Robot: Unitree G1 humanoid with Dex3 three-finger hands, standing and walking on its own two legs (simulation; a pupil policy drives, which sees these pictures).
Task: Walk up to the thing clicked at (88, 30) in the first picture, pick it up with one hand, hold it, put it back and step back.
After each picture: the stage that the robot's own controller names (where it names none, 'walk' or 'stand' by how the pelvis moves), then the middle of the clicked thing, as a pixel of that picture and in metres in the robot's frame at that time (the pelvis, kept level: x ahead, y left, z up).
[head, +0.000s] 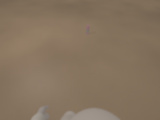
stand; (87, 30) +2.18 +0.11 -0.65
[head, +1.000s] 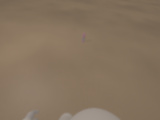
walk; (83, 37) +2.05 +0.14 -0.65
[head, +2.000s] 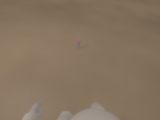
walk; (78, 44) +1.46 +0.18 -0.65
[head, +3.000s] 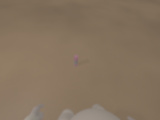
walk; (75, 60) +0.95 +0.19 -0.65
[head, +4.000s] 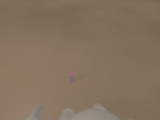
walk; (70, 77) +0.60 +0.22 -0.65
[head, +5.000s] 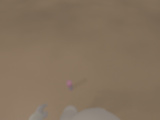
stand; (70, 85) +0.44 +0.23 -0.63
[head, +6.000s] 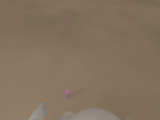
stand; (67, 94) +0.37 +0.23 -0.65
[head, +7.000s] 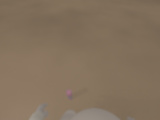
stand; (69, 95) +0.36 +0.21 -0.65
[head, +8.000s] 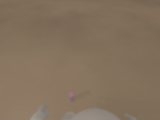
stand; (71, 97) +0.35 +0.19 -0.66
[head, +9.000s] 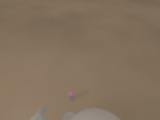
stand; (70, 96) +0.36 +0.19 -0.66
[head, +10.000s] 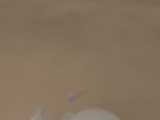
stand; (70, 97) +0.35 +0.20 -0.66
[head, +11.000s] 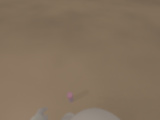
stand; (70, 97) +0.35 +0.19 -0.66
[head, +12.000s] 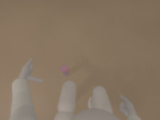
go down; (65, 71) +0.40 +0.21 -0.42
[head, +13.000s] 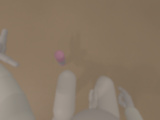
go down; (61, 59) +0.43 +0.25 -0.27
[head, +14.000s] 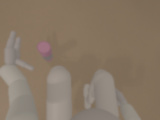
close in; (46, 53) +0.41 +0.28 -0.19
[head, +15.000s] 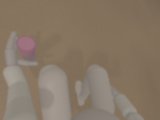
close; (28, 51) +0.40 +0.30 -0.15
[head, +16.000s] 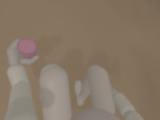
lift; (28, 52) +0.38 +0.30 -0.16
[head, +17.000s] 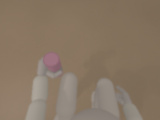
lift; (55, 67) +0.32 +0.23 -0.02
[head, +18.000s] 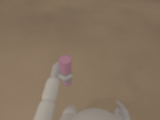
hold; (66, 72) +0.32 +0.16 +0.05
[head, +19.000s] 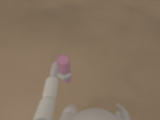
hold; (65, 71) +0.33 +0.17 +0.03
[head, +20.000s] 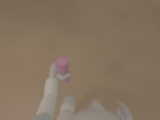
crouch; (64, 71) +0.34 +0.17 -0.03
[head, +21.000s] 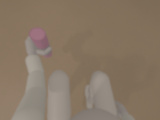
lower; (43, 45) +0.46 +0.26 -0.07
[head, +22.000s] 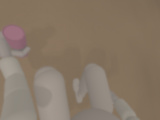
lower; (18, 45) +0.43 +0.31 -0.16
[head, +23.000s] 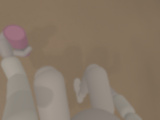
lower; (20, 44) +0.42 +0.32 -0.16
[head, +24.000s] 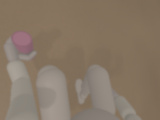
lower; (26, 49) +0.40 +0.31 -0.16
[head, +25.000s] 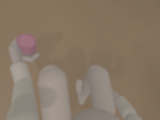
lower; (29, 51) +0.40 +0.30 -0.16
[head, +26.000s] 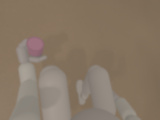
open; (36, 52) +0.40 +0.27 -0.17
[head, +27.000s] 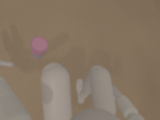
stand; (38, 50) +0.39 +0.27 -0.17
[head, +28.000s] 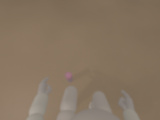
stand; (69, 77) +0.38 +0.19 -0.48
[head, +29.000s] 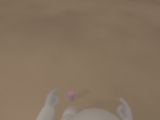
stand; (71, 96) +0.37 +0.17 -0.60
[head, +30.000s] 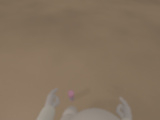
stand; (71, 96) +0.36 +0.17 -0.60
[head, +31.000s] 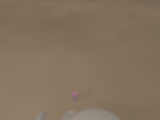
stand; (74, 96) +0.37 +0.15 -0.65
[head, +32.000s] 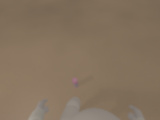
walk; (75, 83) +0.44 +0.19 -0.62
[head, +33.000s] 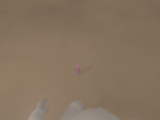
walk; (78, 70) +0.67 +0.20 -0.64
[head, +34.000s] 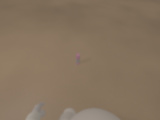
stand; (77, 59) +0.99 +0.18 -0.64
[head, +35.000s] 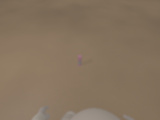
stand; (79, 60) +0.98 +0.18 -0.65
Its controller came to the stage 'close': yes
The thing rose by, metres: 0.67
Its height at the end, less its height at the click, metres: +0.00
